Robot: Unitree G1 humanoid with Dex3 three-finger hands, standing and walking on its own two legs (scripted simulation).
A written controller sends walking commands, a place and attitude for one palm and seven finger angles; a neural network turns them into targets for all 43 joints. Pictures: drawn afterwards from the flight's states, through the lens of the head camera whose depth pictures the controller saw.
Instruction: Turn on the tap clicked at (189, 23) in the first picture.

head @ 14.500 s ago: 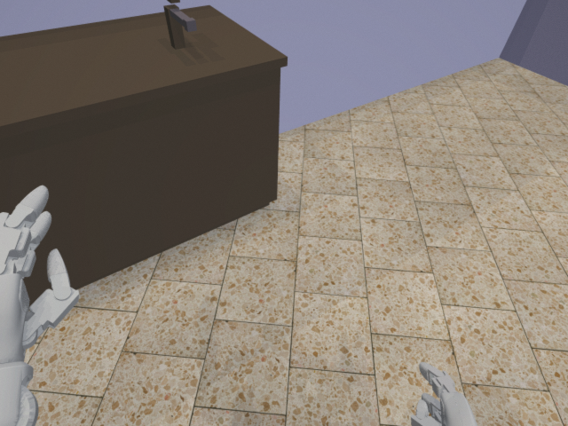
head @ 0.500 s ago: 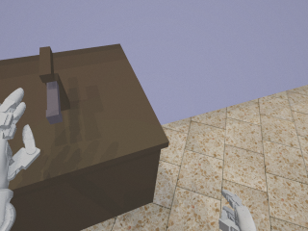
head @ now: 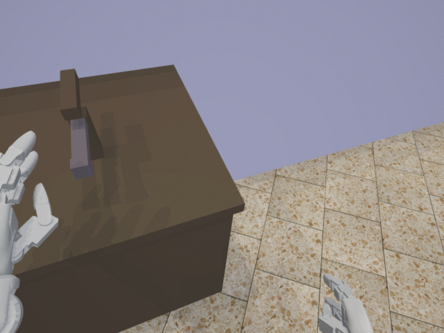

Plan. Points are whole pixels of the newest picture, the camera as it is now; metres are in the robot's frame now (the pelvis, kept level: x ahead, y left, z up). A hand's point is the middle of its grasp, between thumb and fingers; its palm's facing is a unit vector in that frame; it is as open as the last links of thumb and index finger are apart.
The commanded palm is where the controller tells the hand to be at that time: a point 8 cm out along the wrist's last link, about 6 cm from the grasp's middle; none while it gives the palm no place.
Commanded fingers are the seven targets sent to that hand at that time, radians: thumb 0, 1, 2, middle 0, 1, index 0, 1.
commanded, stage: look again from close up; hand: left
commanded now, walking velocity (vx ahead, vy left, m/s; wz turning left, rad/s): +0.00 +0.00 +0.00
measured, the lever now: (81, 167) +0.34 +0.28 +0.11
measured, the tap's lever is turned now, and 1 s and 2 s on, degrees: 0 0 0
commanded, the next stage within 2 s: turn the palm inward beside the body in 0.10 s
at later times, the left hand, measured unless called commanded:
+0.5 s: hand (81, 235) +0.21 +0.22 +0.14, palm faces +0.33 -0.85 -0.41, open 7.4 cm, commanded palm +0.15 +0.26 +0.17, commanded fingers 0.00 0.90 0.90 -0.20 -0.30 -0.20 -0.30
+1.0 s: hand (94, 223) +0.21 +0.19 +0.17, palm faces +0.48 -0.83 -0.29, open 7.4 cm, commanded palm +0.15 +0.23 +0.17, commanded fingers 0.00 0.90 0.90 -0.20 -0.30 -0.20 -0.30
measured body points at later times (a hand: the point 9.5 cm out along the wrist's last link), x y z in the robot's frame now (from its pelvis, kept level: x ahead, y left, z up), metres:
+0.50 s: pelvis +0.00 -0.05 -0.01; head -0.01 -0.07 +0.44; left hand +0.19 +0.26 +0.16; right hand +0.20 -0.27 -0.09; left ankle +0.02 +0.06 -0.74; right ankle -0.01 -0.14 -0.74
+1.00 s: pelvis +0.02 -0.09 -0.02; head +0.00 -0.11 +0.43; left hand +0.18 +0.23 +0.18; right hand +0.21 -0.31 -0.11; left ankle +0.02 +0.06 -0.74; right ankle -0.01 -0.14 -0.74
